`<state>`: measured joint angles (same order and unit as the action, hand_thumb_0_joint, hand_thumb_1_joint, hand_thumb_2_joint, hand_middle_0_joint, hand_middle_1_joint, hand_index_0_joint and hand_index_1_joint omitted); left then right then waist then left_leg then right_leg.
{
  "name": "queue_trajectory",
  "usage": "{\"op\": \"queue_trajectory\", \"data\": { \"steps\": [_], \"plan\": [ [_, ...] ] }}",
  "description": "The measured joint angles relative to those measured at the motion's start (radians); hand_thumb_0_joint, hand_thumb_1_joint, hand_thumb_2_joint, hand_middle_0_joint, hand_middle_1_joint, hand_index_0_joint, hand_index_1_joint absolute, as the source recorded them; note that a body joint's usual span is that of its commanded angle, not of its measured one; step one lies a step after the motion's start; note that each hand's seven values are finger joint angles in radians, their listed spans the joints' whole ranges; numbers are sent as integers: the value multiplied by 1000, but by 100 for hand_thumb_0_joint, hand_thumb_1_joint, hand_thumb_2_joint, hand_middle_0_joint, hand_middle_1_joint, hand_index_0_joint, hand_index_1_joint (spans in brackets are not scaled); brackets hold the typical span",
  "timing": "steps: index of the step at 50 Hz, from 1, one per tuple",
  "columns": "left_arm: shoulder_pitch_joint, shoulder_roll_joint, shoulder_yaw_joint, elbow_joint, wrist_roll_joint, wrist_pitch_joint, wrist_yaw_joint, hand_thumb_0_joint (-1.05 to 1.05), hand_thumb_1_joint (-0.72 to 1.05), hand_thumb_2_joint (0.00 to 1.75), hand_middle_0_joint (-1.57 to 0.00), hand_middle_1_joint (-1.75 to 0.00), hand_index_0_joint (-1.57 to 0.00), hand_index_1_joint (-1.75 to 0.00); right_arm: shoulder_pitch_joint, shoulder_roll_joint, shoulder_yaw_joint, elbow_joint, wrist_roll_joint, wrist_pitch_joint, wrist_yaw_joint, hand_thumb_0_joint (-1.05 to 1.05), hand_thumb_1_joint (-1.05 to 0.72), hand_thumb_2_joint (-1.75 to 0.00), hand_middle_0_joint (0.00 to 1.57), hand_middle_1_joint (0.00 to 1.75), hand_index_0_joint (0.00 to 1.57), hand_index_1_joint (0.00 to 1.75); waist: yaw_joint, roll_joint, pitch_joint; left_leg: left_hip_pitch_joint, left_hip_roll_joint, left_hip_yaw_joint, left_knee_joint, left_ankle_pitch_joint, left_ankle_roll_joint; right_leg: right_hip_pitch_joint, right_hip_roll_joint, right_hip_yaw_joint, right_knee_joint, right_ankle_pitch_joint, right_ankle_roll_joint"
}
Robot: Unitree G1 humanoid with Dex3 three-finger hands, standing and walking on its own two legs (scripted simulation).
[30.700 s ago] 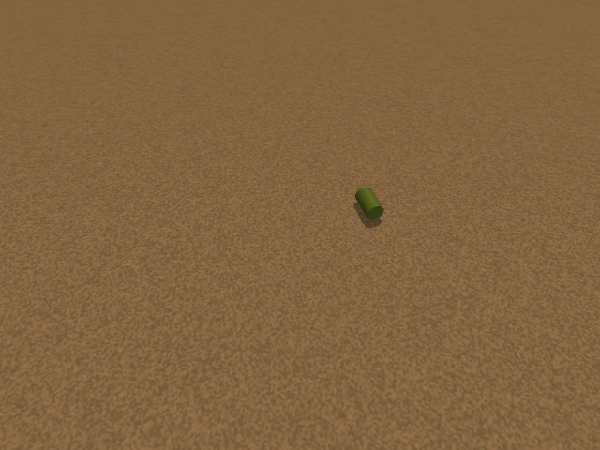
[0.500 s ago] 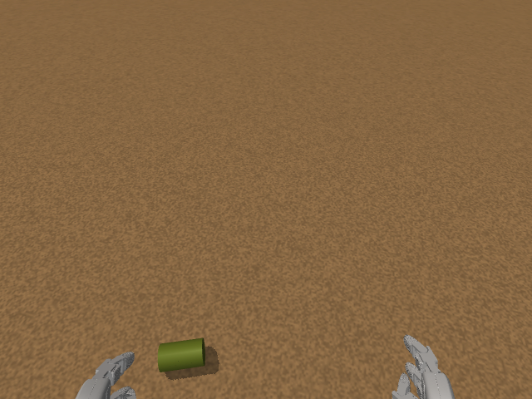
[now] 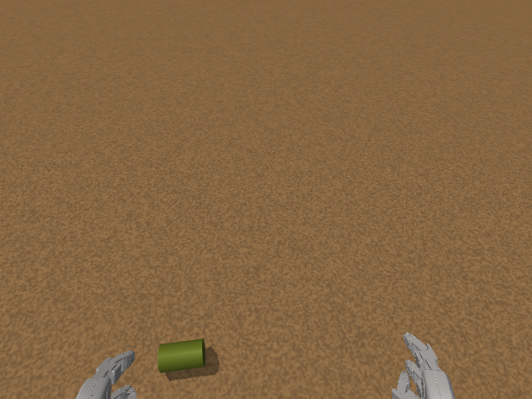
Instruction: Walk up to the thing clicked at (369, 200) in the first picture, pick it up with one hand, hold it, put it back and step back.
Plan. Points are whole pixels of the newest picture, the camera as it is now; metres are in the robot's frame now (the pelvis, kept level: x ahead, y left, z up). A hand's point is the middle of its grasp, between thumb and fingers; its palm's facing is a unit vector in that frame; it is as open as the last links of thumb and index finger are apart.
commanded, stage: home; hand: left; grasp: from above
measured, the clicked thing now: (182, 355) +0.43 +0.26 -0.67
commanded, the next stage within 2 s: stand in 0.60 s
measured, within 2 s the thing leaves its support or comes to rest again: neither
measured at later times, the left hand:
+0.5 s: hand out of the picture +0.16 +0.18 -0.05, palm faces +0.04 -0.98 -0.20, open 7.4 cm
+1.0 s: hand out of the picture +0.10 +0.24 -0.11, palm faces +0.03 -0.94 -0.35, open 7.4 cm
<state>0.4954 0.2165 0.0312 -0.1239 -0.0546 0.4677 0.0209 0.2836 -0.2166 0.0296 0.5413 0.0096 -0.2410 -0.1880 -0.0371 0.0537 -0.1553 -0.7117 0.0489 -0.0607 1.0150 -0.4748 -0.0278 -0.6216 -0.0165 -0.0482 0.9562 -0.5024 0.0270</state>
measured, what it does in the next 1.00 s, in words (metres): stands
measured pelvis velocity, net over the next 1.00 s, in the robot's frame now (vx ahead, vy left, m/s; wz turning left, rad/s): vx -0.01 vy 0.01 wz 0.00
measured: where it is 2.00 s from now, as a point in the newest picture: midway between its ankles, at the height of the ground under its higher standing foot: outside the picture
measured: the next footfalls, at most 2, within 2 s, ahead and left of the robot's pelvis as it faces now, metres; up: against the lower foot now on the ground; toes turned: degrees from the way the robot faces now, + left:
none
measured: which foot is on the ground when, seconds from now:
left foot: down 0.00-1.00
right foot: down 0.00-1.00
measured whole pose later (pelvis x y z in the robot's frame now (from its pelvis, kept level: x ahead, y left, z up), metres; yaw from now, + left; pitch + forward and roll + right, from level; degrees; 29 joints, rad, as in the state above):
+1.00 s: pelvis -0.01 +0.01 +0.03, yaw +0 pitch +0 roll +0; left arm 0.23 0.29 0.05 0.70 0.04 0.07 0.04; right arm 0.19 -0.30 -0.04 0.87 -0.05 -0.04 -0.01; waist 0.02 -0.01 0.04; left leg -0.41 0.01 -0.01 0.78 -0.37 0.00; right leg -0.36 -0.06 -0.01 0.77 -0.42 0.04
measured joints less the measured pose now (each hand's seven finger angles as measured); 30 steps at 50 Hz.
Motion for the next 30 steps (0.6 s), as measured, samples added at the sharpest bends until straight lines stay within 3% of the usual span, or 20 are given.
{"op": "queue_trajectory", "data": {
  "steps": [30],
  "plan": [
    [8,3,0,-13,-1,1,1,1,90,90,-20,-30,-20,-30,1,3,-2,-11,2,11,4,2,-90,-90,21,30,20,30,-2,0,-2,-5,0,2,8,-6,2,-4,1,3,4,-2,2]
  ]
}}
